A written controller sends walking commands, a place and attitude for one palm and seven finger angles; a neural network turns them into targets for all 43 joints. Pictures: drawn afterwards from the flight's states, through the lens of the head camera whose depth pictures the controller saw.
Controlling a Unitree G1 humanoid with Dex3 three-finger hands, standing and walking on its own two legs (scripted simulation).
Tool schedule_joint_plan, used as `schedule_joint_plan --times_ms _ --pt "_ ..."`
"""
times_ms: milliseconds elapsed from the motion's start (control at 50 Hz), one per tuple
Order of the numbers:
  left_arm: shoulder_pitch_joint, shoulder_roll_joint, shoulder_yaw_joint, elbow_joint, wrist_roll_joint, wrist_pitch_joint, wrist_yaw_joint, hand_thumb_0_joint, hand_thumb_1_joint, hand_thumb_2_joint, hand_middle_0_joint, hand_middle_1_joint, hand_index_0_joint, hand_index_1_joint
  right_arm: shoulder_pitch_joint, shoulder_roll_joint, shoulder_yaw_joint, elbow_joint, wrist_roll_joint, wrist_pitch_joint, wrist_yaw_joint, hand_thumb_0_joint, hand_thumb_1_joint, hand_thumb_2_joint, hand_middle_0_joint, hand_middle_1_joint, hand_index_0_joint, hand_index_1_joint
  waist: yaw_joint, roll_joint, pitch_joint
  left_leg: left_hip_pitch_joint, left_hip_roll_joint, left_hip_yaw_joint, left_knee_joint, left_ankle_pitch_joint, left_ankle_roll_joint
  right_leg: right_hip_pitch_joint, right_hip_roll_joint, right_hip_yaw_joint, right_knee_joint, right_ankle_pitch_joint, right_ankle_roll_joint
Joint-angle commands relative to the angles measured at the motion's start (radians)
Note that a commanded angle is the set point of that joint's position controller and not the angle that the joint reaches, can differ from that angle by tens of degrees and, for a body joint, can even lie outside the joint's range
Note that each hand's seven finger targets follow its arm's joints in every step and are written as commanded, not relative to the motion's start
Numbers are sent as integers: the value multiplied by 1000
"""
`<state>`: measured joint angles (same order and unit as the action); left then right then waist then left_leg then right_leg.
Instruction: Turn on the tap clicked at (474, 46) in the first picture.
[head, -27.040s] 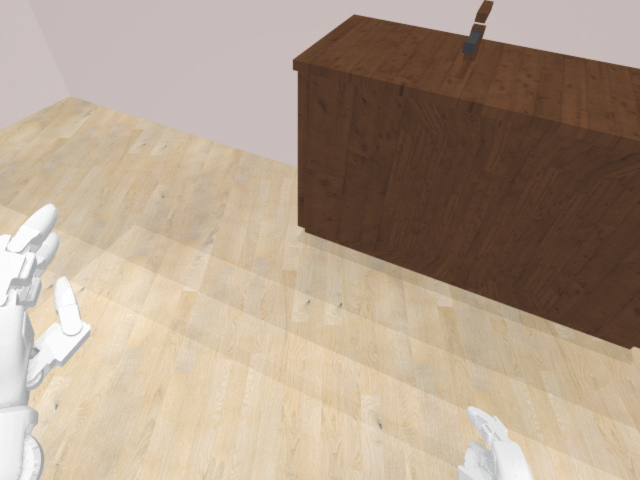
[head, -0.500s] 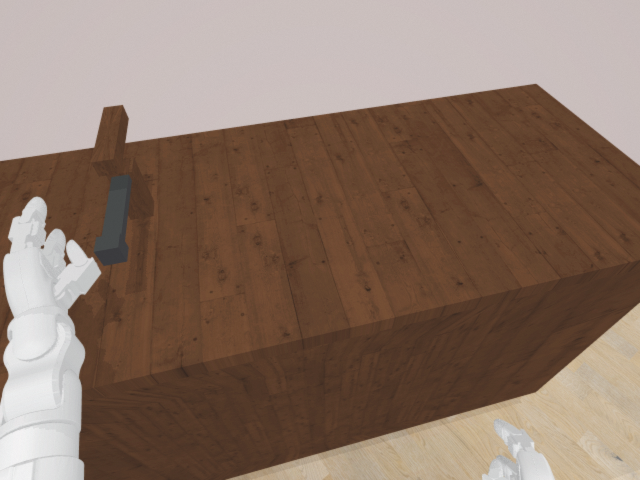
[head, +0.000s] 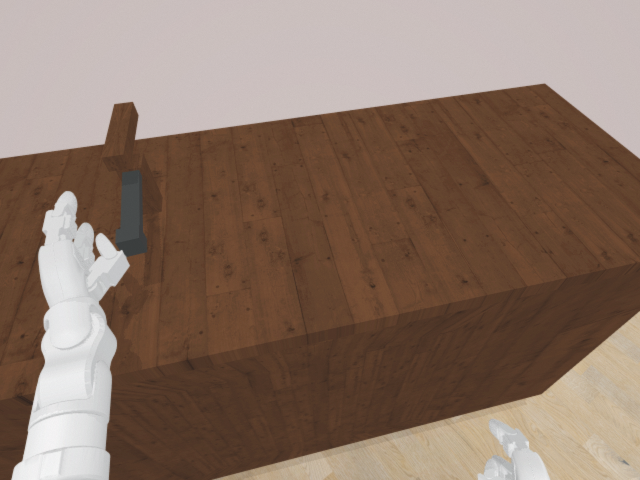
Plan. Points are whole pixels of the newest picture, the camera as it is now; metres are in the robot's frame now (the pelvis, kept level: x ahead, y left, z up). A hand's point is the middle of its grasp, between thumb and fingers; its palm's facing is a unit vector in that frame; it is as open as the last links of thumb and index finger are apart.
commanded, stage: push the lever round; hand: left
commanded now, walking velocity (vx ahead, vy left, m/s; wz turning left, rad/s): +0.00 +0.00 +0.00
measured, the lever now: (131, 240) +0.37 +0.27 +0.11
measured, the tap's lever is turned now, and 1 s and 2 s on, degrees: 5 28 54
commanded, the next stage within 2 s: none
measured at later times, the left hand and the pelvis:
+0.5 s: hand (145, 253) +0.35 +0.25 +0.10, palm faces +0.59 -0.81 -0.05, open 7.7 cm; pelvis -0.01 +0.00 +0.00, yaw +0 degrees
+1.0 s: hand (178, 240) +0.37 +0.22 +0.10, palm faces +0.66 -0.75 -0.05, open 7.7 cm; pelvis +0.00 +0.00 +0.00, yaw +0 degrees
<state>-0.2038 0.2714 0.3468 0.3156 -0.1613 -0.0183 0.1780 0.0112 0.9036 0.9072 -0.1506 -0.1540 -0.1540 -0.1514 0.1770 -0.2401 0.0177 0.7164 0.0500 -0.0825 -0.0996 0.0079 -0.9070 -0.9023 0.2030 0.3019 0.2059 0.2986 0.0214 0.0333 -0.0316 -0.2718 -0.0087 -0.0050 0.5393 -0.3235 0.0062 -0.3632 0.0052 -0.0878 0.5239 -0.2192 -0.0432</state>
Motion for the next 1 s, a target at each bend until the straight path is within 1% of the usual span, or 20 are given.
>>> schedule_joint_plan --times_ms 0,40,80,100,160,200,260,340,400,480,560,620,680,740,780,840,860,920,940,980 --pt "-342 213 21 -219 19 -67 17 0 900 900 -150 -150 -150 -150 -82 -136 -47 -136 -5 -41 -11 0 -900 -900 200 300 200 300 -16 -11 -232 -20 15 -17 -71 235 3 190 -26 54 -57 168 17" --pt "-359 214 22 -230 25 -72 23 0 900 900 -150 -150 -150 -150 -90 -132 -46 -136 -4 -42 -12 0 -900 -900 200 300 200 300 -11 35 -219 -15 14 -19 -73 222 1 182 -27 58 -59 147 13" --pt "-351 213 17 -215 25 -69 30 0 900 900 -150 -150 -150 -150 -89 -134 -47 -137 -5 -38 -11 0 -900 -900 200 300 200 300 -14 12 -228 -22 13 -17 -71 206 5 184 -28 58 -63 135 16" --pt "-380 175 -21 -232 26 -69 33 0 900 900 -150 -150 -150 -150 -90 -131 -46 -137 -7 -39 -9 0 -900 -900 200 300 200 300 -23 17 -238 -13 11 -16 -68 210 5 180 -28 58 -63 139 17" --pt "-354 149 -27 -251 31 -72 63 0 900 900 -150 -150 -150 -150 -87 -129 -50 -137 -10 -42 -6 0 -900 -900 200 300 200 300 -14 20 -266 3 13 -18 -67 239 -2 193 -26 54 -56 160 15" --pt "-325 159 -4 -228 27 -63 82 0 900 900 -150 -150 -150 -150 -90 -130 -52 -135 -12 -38 -4 0 -900 -900 200 300 200 300 -5 -24 -265 -20 12 -17 -65 240 0 212 -28 57 -58 175 18" --pt "-376 152 -13 -220 40 -58 112 0 900 900 -150 -150 -150 -150 -99 -130 -48 -130 -12 -30 -6 0 -900 -900 200 300 200 300 -19 -41 -236 -35 12 -16 -70 200 6 194 -30 60 -70 130 23" --pt "-393 172 4 -233 60 -47 154 0 900 900 -150 -150 -150 -150 -117 -127 -50 -130 -18 -22 -5 0 -900 -900 200 300 200 300 -8 6 -248 -37 9 -11 -64 197 9 203 -36 69 -72 125 20" --pt "-390 118 -42 -247 66 -46 175 0 900 900 -150 -150 -150 -150 -117 -120 -50 -132 -23 -19 0 0 -900 -900 200 300 200 300 -12 9 -277 -26 9 -7 -60 221 4 211 -36 68 -66 156 20" --pt "-414 104 -49 -211 68 -38 204 0 900 900 -150 -150 -150 -150 -126 -122 -50 -127 -23 -11 -3 0 -900 -900 200 300 200 300 -19 -42 -249 -49 11 -12 -62 183 9 201 -37 70 -80 112 24" --pt "-470 87 -69 -204 86 -30 237 0 900 900 -150 -150 -150 -150 -132 -120 -49 -120 -27 -5 -4 0 -900 -900 200 300 200 300 -30 -17 -251 -42 10 -12 -63 159 11 182 -39 72 -86 76 25" --pt "-488 42 -114 -232 99 -33 265 0 900 900 -150 -150 -150 -150 -132 -115 -52 -120 -34 -5 1 0 -900 -900 200 300 200 300 -26 12 -285 -17 11 -15 -54 208 1 189 -38 66 -70 128 18" --pt "-449 34 -102 -220 107 -29 295 0 900 900 -150 -150 -150 -150 -128 -115 -58 -119 -38 1 4 0 -900 -900 200 300 200 300 -16 -12 -306 -14 15 -15 -49 250 -5 206 -36 59 -58 168 18" --pt "-459 19 -102 -218 115 -21 325 0 900 900 -150 -150 -150 -150 -134 -113 -57 -116 -39 9 5 0 -900 -900 200 300 200 300 -12 -36 -294 -16 17 -20 -53 262 -8 209 -34 54 -56 174 17" --pt "-507 -31 -162 -221 128 -15 344 0 900 900 -150 -150 -150 -150 -142 -108 -57 -115 -41 13 8 0 -900 -900 200 300 200 300 -28 -28 -280 -10 20 -18 -51 249 -10 185 -36 52 -61 152 19" --pt "-504 2 -112 -200 143 -1 382 0 900 900 -150 -150 -150 -150 -145 -110 -60 -106 -47 18 7 0 -900 -900 200 300 200 300 -12 -22 -272 -16 19 -20 -56 248 -11 192 -35 55 -65 141 15" --pt "-501 -13 -124 -212 149 2 391 0 900 900 -150 -150 -150 -150 -141 -107 -61 -113 -49 22 9 0 -900 -900 200 300 200 300 -11 -31 -305 -10 17 -15 -55 271 -11 210 -36 54 -58 168 16" --pt "-519 -60 -163 -199 156 16 415 0 900 900 -150 -150 -150 -150 -149 -102 -61 -108 -54 29 13 0 -900 -900 200 300 200 300 -16 -32 -294 -10 20 -10 -49 278 -15 203 -38 54 -62 175 15" --pt "-513 -29 -123 -195 159 20 426 0 900 900 -150 -150 -150 -150 -152 -103 -63 -104 -54 33 12 0 -900 -900 200 300 200 300 -7 -27 -293 -11 21 -14 -51 285 -18 210 -37 53 -60 173 12" --pt "-540 -70 -166 -191 164 25 439 0 900 900 -150 -150 -150 -150 -155 -99 -63 -106 -55 36 16 0 -900 -900 200 300 200 300 -15 -42 -294 -11 23 -15 -50 280 -20 200 -38 51 -61 165 13"
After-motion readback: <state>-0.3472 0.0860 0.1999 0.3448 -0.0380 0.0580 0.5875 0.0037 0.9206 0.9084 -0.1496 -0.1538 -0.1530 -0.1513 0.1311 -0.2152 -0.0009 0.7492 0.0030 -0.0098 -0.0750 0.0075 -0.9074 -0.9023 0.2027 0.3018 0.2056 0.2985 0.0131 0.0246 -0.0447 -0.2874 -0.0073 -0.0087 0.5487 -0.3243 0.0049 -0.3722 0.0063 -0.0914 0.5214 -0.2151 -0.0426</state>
